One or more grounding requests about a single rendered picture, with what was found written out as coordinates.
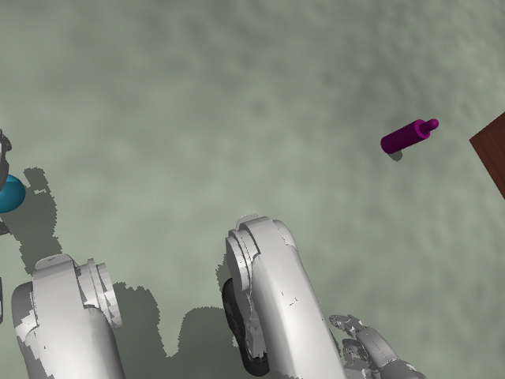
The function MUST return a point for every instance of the right robot foot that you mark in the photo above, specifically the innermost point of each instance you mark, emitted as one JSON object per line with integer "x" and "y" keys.
{"x": 255, "y": 366}

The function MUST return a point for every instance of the right robot hand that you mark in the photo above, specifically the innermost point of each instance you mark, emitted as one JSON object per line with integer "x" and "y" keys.
{"x": 374, "y": 351}

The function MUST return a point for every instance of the right robot arm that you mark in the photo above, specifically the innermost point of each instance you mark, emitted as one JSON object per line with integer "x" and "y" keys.
{"x": 400, "y": 370}

